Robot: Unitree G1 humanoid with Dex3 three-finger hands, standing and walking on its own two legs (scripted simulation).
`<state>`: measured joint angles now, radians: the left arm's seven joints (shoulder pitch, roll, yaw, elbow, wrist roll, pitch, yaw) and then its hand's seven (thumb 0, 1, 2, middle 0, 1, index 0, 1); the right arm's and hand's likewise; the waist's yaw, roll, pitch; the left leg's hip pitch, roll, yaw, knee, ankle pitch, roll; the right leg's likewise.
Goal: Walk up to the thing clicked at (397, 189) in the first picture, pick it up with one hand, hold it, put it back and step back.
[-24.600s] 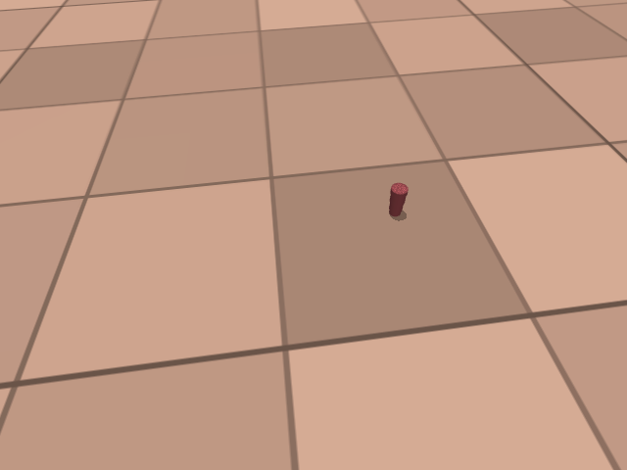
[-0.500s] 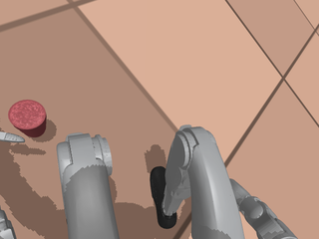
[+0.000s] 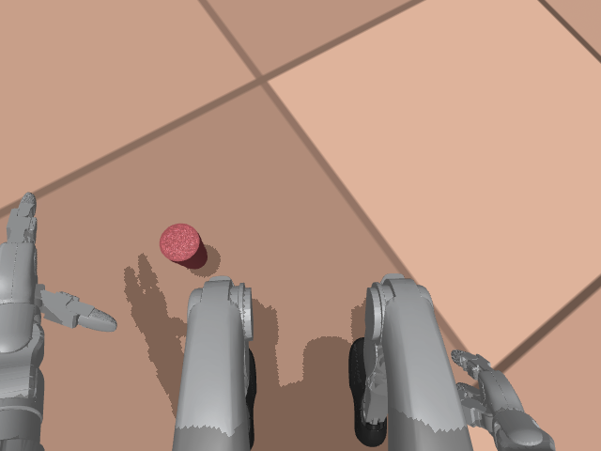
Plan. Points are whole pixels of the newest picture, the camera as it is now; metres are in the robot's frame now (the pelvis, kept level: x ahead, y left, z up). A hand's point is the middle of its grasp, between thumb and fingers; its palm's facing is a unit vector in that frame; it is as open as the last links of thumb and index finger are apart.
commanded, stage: home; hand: left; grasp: from the side
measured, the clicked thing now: (188, 250) +0.40 +0.25 -0.34
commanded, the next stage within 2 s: none
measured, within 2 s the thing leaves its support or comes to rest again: neither
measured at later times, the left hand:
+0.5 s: hand (32, 307) +0.26 +0.23 +0.13, palm faces +0.19 -0.91 -0.37, open 17.3 cm
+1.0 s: hand out of the picture +0.24 +0.21 +0.25, palm faces +0.20 -0.93 -0.30, open 17.5 cm
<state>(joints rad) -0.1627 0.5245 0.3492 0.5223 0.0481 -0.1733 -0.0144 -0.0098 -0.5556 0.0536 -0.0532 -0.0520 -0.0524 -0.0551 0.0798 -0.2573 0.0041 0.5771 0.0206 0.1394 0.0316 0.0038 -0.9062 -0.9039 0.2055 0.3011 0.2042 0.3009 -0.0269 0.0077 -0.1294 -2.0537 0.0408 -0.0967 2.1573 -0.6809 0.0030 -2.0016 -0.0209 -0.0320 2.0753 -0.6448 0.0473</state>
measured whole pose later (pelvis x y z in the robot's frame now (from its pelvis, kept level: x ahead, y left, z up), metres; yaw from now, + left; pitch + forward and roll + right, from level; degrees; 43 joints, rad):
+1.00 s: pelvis +0.10 +0.01 +0.30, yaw +5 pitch +9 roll -3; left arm 0.48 0.21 -0.01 -0.04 -0.01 0.30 0.16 0.00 -0.55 0.05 -0.05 -0.05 -0.05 -0.05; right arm 0.28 -0.19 0.03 0.47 0.01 -0.09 -0.19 0.01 -0.90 -0.90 0.20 0.30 0.20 0.30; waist -0.02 0.05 -0.14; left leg -0.65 0.05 -0.03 1.00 -0.51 -0.01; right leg -0.61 -0.03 -0.05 0.93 -0.48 0.04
